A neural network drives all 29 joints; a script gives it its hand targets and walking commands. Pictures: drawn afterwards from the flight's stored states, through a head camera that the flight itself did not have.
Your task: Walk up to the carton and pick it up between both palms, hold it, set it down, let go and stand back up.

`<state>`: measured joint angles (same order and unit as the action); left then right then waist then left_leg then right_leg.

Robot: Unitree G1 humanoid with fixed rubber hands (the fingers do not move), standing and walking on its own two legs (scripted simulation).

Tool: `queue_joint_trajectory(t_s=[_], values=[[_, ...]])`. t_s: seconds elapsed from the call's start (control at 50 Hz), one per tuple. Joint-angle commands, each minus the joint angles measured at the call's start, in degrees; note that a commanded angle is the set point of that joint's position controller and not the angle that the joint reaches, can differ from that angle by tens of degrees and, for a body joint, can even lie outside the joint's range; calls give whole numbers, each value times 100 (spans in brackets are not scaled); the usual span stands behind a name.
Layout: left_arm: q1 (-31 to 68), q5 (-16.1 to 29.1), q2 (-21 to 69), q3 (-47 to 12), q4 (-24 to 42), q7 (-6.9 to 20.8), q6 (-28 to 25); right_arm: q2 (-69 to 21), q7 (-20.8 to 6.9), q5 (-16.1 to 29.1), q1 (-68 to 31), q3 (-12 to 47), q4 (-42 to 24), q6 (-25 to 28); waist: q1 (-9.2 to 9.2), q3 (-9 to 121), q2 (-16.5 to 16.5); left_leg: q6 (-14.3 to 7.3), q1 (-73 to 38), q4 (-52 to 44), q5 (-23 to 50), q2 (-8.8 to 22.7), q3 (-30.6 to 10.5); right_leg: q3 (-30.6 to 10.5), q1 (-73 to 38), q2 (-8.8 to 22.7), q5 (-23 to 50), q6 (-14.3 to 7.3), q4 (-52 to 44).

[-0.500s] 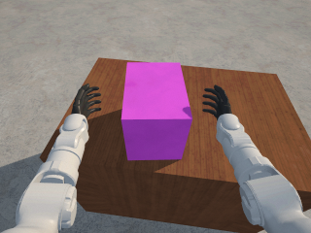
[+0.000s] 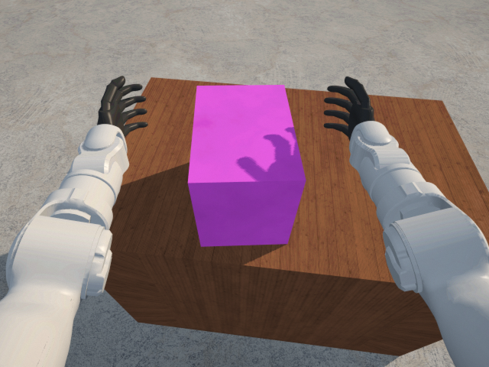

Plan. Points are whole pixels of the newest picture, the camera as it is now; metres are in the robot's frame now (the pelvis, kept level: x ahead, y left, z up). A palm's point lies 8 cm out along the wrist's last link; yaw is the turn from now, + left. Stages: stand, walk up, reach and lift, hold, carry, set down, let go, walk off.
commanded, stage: reach and lift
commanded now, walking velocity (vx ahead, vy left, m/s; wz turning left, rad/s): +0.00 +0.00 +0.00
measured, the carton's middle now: (242, 165) +0.53 +0.02 -0.01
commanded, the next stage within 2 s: none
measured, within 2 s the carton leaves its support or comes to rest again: neither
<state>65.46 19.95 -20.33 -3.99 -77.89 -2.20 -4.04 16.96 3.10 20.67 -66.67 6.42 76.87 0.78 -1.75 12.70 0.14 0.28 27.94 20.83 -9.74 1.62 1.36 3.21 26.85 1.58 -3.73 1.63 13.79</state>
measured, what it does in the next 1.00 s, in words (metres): stands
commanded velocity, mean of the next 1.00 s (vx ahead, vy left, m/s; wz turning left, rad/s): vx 0.00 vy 0.00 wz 0.00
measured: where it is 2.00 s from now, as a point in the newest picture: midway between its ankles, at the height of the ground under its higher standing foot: outside the picture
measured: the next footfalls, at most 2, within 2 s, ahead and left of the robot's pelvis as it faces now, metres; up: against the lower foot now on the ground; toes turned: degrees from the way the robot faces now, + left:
none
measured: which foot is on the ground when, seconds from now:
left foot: down 0.00-1.00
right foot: down 0.00-1.00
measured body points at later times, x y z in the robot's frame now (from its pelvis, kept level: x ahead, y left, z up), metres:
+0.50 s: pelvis +0.00 +0.00 +0.00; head +0.08 +0.01 +0.44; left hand +0.50 +0.24 +0.16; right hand +0.52 -0.16 +0.16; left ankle -0.02 +0.11 -0.74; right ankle +0.01 -0.14 -0.74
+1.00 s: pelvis +0.01 +0.00 +0.00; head +0.12 +0.00 +0.44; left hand +0.50 +0.19 +0.08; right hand +0.51 -0.12 +0.09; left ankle -0.02 +0.12 -0.74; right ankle +0.01 -0.14 -0.74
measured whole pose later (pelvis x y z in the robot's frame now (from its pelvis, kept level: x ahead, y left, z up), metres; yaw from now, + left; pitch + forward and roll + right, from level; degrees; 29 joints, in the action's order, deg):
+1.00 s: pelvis +0.01 +0.00 +0.00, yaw +1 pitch +28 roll +1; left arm 60.9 3.0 -13.3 10.7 -71.7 -0.1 -7.4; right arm 5.8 5.6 -1.2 -60.9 -12.9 66.1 4.2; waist -0.8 16.7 -0.5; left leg 0.8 31.1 1.7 1.2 -0.4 1.4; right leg 3.5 30.4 2.8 6.1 1.2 -4.0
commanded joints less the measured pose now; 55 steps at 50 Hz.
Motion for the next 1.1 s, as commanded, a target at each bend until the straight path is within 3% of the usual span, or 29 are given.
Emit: queue_joint_trajectory(t_s=[0.0,0.22,0.34,0.44,0.58,0.64,0.66,0.7,0.78,0.96,1.08], values=[[2823,140,-835,-41,475,2,-150,742,-41,17,-2729,-109,-538,101,18,3311,133,292,-694,120,2571,-61,33,-188,-1882,-155,1453,120,450],[3661,426,-1037,-337,-60,32,14,828,-77,-54,-3552,-277,-166,-183,122,3579,155,258,-379,-39,2432,-5,-31,-138,-1864,-61,1494,165,424],[3384,287,-963,-317,-438,132,-102,716,-51,-138,-3281,-368,12,-175,194,3288,72,173,-152,-258,2482,23,-89,-170,-2143,38,1539,128,284],[2863,66,-769,-198,-582,266,-549,598,-55,-274,-2730,-473,-54,116,240,3141,78,129,-56,-418,2614,26,-85,-234,-2298,91,1630,-13,197],[3079,50,-649,-95,-20,256,-1277,631,-127,-475,-2671,-707,-590,702,166,4051,448,315,-481,-259,3126,-45,20,-200,-1724,3,1984,-103,240],[3088,10,-625,-2,44,202,-1444,624,-121,-543,-2677,-732,-663,874,114,4532,396,333,-483,-164,3344,-67,73,-200,-1670,-13,2214,-78,275],[2797,78,-766,-45,783,107,-1204,96,-67,-514,-2728,-753,-1312,785,142,5207,572,525,-321,-242,4189,-179,-122,-568,-1667,5,2471,-190,152],[2405,-161,-688,185,847,83,-778,6,4,-773,-2528,-889,-1380,561,175,5538,308,596,-325,-213,4731,-202,-95,-626,-2099,-6,3021,-212,98],[1826,-829,-601,851,1093,202,-346,-189,158,-1264,-1987,-1091,-1623,286,56,4912,-41,573,47,-843,4134,-313,-17,-657,-2958,-28,3059,-175,-201],[1764,-1927,344,1648,1461,201,-534,-927,185,-2459,-1602,-2057,-1939,542,2,4278,106,566,-871,-1325,4434,-359,67,-528,-2518,-77,2308,-290,-1051],[1723,-2922,1445,2254,1744,246,-371,-2081,-20,-3318,-1588,-2519,-2039,432,-134,3998,-63,407,-906,-1676,4120,-419,149,-450,-2815,-102,2050,-297,-1346]])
